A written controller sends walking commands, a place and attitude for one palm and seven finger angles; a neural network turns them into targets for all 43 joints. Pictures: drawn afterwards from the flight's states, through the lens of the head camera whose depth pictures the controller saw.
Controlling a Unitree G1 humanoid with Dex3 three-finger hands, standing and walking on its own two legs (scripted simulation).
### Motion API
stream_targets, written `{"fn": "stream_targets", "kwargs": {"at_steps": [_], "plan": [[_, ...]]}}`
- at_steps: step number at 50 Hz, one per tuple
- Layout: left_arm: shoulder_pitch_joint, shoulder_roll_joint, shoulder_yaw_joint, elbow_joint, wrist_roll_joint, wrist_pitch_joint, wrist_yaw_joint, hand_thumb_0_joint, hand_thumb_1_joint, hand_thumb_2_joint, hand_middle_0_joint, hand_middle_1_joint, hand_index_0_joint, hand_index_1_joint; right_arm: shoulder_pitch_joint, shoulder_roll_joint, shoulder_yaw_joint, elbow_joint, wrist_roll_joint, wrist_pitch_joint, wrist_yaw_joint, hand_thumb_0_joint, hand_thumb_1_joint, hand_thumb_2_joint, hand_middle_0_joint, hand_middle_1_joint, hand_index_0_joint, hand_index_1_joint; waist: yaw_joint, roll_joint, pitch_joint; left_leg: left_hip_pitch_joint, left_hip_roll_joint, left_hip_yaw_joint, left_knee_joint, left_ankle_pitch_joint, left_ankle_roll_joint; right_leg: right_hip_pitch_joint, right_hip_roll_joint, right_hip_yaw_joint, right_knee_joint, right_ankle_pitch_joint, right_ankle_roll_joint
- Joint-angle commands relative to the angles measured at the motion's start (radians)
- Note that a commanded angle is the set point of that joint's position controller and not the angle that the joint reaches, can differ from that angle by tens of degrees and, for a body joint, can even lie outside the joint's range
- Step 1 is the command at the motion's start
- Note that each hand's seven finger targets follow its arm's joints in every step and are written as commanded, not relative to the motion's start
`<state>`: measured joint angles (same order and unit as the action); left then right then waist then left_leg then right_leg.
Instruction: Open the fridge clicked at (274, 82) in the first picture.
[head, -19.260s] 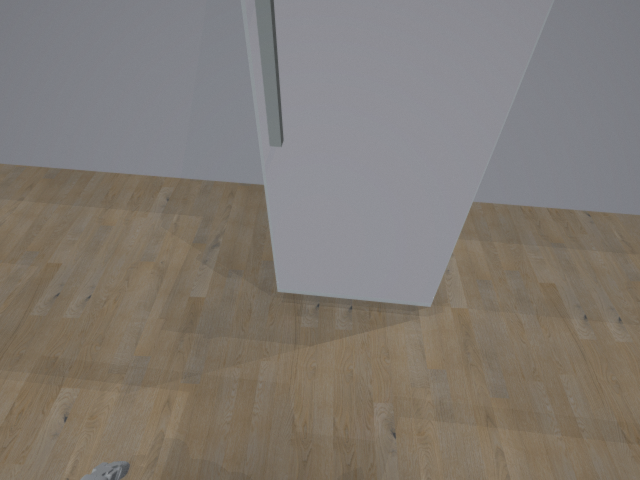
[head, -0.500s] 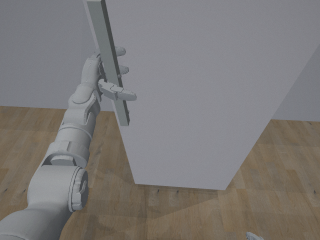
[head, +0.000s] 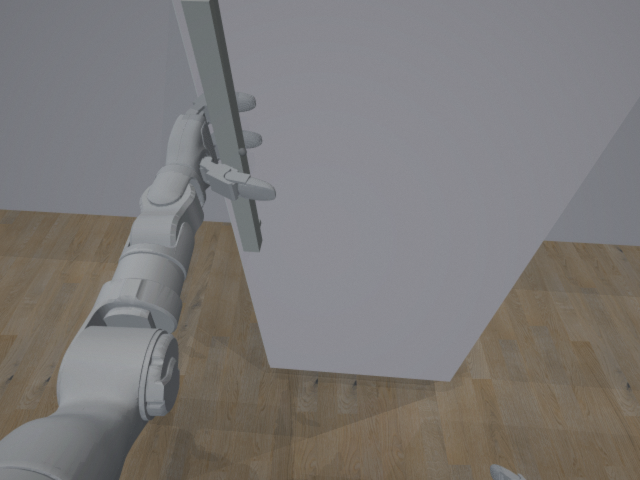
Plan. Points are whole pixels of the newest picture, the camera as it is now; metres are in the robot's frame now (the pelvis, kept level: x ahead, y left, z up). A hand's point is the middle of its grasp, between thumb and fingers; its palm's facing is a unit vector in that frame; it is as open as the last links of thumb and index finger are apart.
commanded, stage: slide the fingers in behind the handle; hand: left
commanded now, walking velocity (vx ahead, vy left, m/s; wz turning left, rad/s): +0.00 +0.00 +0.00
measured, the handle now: (237, 145) +0.51 +0.12 +0.16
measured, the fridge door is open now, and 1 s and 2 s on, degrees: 0 0 0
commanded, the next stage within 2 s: grip the handle and tug to test in 0.10 s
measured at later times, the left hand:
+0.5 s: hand (243, 153) +0.46 +0.10 +0.18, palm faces -0.07 -1.00 -0.01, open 12.0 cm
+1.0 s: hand (242, 153) +0.45 +0.10 +0.19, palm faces -0.06 -1.00 -0.01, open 6.1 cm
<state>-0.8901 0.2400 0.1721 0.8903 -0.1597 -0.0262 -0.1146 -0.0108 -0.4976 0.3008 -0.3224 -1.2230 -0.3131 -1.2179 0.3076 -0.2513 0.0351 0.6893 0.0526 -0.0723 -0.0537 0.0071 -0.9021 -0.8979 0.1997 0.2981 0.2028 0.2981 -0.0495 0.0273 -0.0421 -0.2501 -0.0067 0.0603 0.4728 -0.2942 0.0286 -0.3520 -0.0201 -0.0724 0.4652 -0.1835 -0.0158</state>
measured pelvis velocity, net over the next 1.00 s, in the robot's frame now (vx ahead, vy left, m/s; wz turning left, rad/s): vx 0.02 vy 0.00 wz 0.01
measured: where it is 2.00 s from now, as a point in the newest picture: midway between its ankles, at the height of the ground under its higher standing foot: outside the picture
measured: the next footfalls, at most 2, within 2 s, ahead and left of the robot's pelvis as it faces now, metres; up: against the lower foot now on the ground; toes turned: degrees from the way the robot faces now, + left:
none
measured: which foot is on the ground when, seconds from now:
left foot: down 0.00-1.00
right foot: down 0.00-1.00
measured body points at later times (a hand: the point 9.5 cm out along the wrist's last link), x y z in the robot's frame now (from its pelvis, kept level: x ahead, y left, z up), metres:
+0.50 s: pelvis +0.01 +0.01 +0.00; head +0.02 -0.01 +0.45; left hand +0.45 +0.16 +0.19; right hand +0.10 -0.24 -0.12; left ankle -0.03 +0.10 -0.74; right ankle +0.03 -0.11 -0.74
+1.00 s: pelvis +0.02 +0.00 +0.00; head +0.03 -0.01 +0.45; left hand +0.45 +0.16 +0.19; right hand +0.14 -0.24 -0.11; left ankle -0.03 +0.10 -0.74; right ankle +0.03 -0.11 -0.74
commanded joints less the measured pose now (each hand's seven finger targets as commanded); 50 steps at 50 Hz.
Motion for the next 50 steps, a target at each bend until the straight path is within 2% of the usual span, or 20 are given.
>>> {"fn": "stream_targets", "kwargs": {"at_steps": [1,2,4,6,7,9,10,13,15,18,19,21,22,24,28,32,37,40,47,50], "plan": [[-0.539,0.145,0.012,-0.234,-0.001,-0.074,0.003,0.000,-0.500,0.300,-0.300,-1.200,-0.300,-1.200,0.006,-0.125,-0.040,-0.115,0.004,-0.042,-0.010,0.000,-0.900,-0.900,0.200,0.300,0.200,0.300,-0.012,-0.045,-0.316,0.041,0.008,-0.052,-0.051,0.253,-0.002,0.201,0.016,0.041,-0.014,0.244,-0.019],[-0.524,0.151,0.015,-0.242,-0.002,-0.079,0.006,0.000,-0.500,0.300,-0.300,-1.200,-0.300,-1.200,0.008,-0.130,-0.045,-0.119,0.003,-0.039,-0.012,0.000,-0.900,-0.900,0.200,0.300,0.200,0.300,-0.008,-0.083,-0.327,0.043,0.010,-0.057,-0.051,0.273,0.000,0.219,0.016,0.036,-0.011,0.250,-0.020],[-0.529,0.130,0.005,-0.257,-0.004,-0.073,0.010,0.000,-0.500,0.300,-0.300,-1.200,-0.300,-1.200,-0.005,-0.123,-0.041,-0.120,0.006,-0.041,-0.011,0.000,-0.900,-0.900,0.200,0.300,0.200,0.300,-0.009,-0.033,-0.327,0.067,0.011,-0.053,-0.049,0.282,-0.004,0.198,0.017,0.041,-0.012,0.256,-0.021],[-0.537,0.126,0.006,-0.248,-0.008,-0.066,0.014,0.000,-0.500,0.300,-0.300,-1.200,-0.300,-1.200,0.005,-0.127,-0.045,-0.113,0.005,-0.044,-0.010,0.000,-0.900,-0.900,0.200,0.300,0.200,0.300,-0.015,-0.076,-0.321,0.060,0.015,-0.056,-0.050,0.279,-0.003,0.194,0.020,0.038,-0.013,0.255,-0.018],[-0.505,0.153,0.029,-0.239,-0.006,-0.066,0.017,0.000,-0.500,0.300,-0.300,-1.200,-0.300,-1.200,0.005,-0.130,-0.047,-0.116,0.003,-0.040,-0.012,0.000,-0.900,-0.900,0.200,0.300,0.200,0.300,-0.002,-0.074,-0.326,0.055,0.013,-0.053,-0.050,0.286,-0.002,0.214,0.017,0.038,-0.014,0.255,-0.019],[-0.540,0.108,-0.011,-0.278,-0.004,-0.066,0.014,0.000,-0.500,0.300,-0.300,-1.200,-0.300,-1.200,0.001,-0.124,-0.046,-0.115,0.003,-0.043,-0.010,0.000,-0.900,-0.900,0.200,0.300,0.200,0.300,-0.014,-0.048,-0.342,0.080,0.015,-0.055,-0.049,0.308,-0.005,0.198,0.019,0.038,-0.010,0.271,-0.019],[-0.529,0.124,0.004,-0.288,-0.004,-0.067,0.017,0.000,-0.500,0.300,-0.300,-1.200,-0.300,-1.200,0.005,-0.125,-0.048,-0.112,0.003,-0.044,-0.009,0.000,-0.900,-0.900,0.200,0.300,0.200,0.300,-0.007,-0.054,-0.347,0.084,0.017,-0.058,-0.049,0.319,-0.008,0.204,0.020,0.036,-0.010,0.276,-0.021],[-0.485,0.127,0.010,-0.325,-0.003,-0.067,0.020,0.000,-0.360,0.360,-0.315,-1.220,-0.315,-1.220,-0.005,-0.124,-0.048,-0.120,0.002,-0.041,-0.006,0.000,-0.900,-0.900,0.200,0.300,0.200,0.300,0.008,-0.038,-0.368,0.099,0.018,-0.056,-0.049,0.363,-0.011,0.227,0.020,0.035,-0.007,0.303,-0.023],[-0.489,0.077,-0.026,-0.355,-0.010,-0.060,0.018,0.000,-0.267,0.400,-0.325,-1.233,-0.325,-1.233,-0.010,-0.120,-0.049,-0.120,0.002,-0.044,-0.003,0.000,-0.900,-0.900,0.200,0.300,0.200,0.300,0.000,-0.041,-0.365,0.119,0.021,-0.058,-0.046,0.389,-0.013,0.218,0.022,0.033,-0.008,0.317,-0.022],[-0.453,0.088,-0.016,-0.373,-0.008,-0.049,0.021,0.000,-0.127,0.460,-0.340,-1.253,-0.340,-1.253,-0.016,-0.123,-0.051,-0.126,0.003,-0.037,-0.004,0.000,-0.900,-0.900,0.200,0.300,0.200,0.300,0.010,-0.059,-0.354,0.114,0.023,-0.057,-0.052,0.403,-0.012,0.233,0.023,0.031,-0.010,0.326,-0.022],[-0.471,0.092,-0.020,-0.390,-0.004,-0.046,0.023,0.000,-0.080,0.480,-0.345,-1.260,-0.345,-1.260,-0.019,-0.122,-0.050,-0.121,0.003,-0.035,-0.003,0.000,-0.900,-0.900,0.200,0.300,0.200,0.300,0.007,-0.025,-0.355,0.121,0.022,-0.055,-0.052,0.402,-0.013,0.230,0.021,0.034,-0.013,0.325,-0.023],[-0.475,0.048,-0.055,-0.399,-0.003,-0.034,0.024,0.000,0.013,0.520,-0.355,-1.273,-0.355,-1.273,-0.020,-0.117,-0.051,-0.118,0.004,-0.033,-0.002,0.000,-0.900,-0.900,0.200,0.300,0.200,0.300,-0.002,-0.016,-0.342,0.143,0.025,-0.058,-0.048,0.428,-0.015,0.208,0.022,0.031,-0.016,0.330,-0.022],[-0.463,0.056,-0.049,-0.398,-0.002,-0.030,0.031,0.000,0.060,0.540,-0.360,-1.280,-0.360,-1.280,-0.016,-0.120,-0.054,-0.117,0.001,-0.029,-0.004,0.000,-0.900,-0.900,0.200,0.300,0.200,0.300,0.000,-0.053,-0.349,0.145,0.026,-0.063,-0.048,0.450,-0.016,0.224,0.021,0.025,-0.014,0.334,-0.022],[-0.483,0.042,-0.063,-0.424,-0.003,-0.022,0.030,0.000,0.153,0.580,-0.370,-1.293,-0.370,-1.293,-0.023,-0.117,-0.052,-0.115,0.002,-0.028,-0.002,0.000,-0.900,-0.900,0.200,0.300,0.200,0.300,-0.003,-0.013,-0.362,0.166,0.027,-0.062,-0.046,0.464,-0.020,0.213,0.022,0.029,-0.015,0.344,-0.022],[-0.421,0.033,-0.059,-0.435,-0.010,-0.011,0.029,0.000,0.340,0.660,-0.390,-1.320,-0.390,-1.320,-0.034,-0.114,-0.051,-0.121,0.000,-0.021,-0.001,0.000,-0.900,-0.900,0.200,0.300,0.200,0.300,0.009,-0.054,-0.361,0.160,0.026,-0.058,-0.046,0.492,-0.016,0.245,0.022,0.027,-0.015,0.378,-0.022],[-0.422,-0.002,-0.093,-0.460,-0.009,-0.002,0.027,0.000,0.527,0.740,-0.410,-1.347,-0.410,-1.347,-0.041,-0.112,-0.053,-0.124,-0.001,-0.014,-0.001,0.000,-0.900,-0.900,0.200,0.300,0.200,0.300,0.003,-0.040,-0.356,0.181,0.028,-0.063,-0.042,0.525,-0.019,0.235,0.020,0.023,-0.017,0.379,-0.021],[-0.432,0.004,-0.089,-0.467,-0.006,0.011,0.032,0.000,0.760,0.840,-0.435,-1.380,-0.435,-1.380,-0.046,-0.111,-0.053,-0.128,-0.004,-0.004,-0.004,0.000,-0.900,-0.900,0.200,0.300,0.200,0.300,0.005,-0.026,-0.370,0.183,0.021,-0.062,-0.039,0.525,-0.017,0.246,0.019,0.021,-0.013,0.391,-0.022],[-0.404,0.029,-0.058,-0.472,-0.012,0.017,0.028,0.000,0.900,0.900,-0.450,-1.400,-0.450,-1.400,-0.054,-0.108,-0.051,-0.129,-0.004,0.000,-0.002,0.000,-0.900,-0.900,0.200,0.300,0.200,0.300,0.010,-0.064,-0.385,0.173,0.019,-0.053,-0.034,0.533,-0.010,0.271,0.021,0.026,-0.010,0.438,-0.020],[-0.385,0.055,-0.048,-0.459,-0.010,0.026,0.021,0.000,0.900,0.900,-0.450,-1.400,-0.450,-1.400,-0.066,-0.113,-0.048,-0.145,-0.001,0.019,-0.008,0.000,-0.900,-0.900,0.200,0.300,0.200,0.300,0.015,-0.049,-0.351,0.143,0.013,-0.049,-0.045,0.489,-0.006,0.287,0.016,0.023,-0.014,0.418,-0.023],[-0.446,0.025,-0.078,-0.434,-0.008,0.033,0.022,0.000,0.900,0.900,-0.450,-1.400,-0.450,-1.400,-0.063,-0.107,-0.043,-0.133,0.001,0.020,-0.011,0.000,-0.900,-0.900,0.200,0.300,0.200,0.300,-0.007,-0.040,-0.321,0.144,0.011,-0.055,-0.045,0.440,-0.006,0.241,0.019,0.025,-0.021,0.382,-0.022]]}}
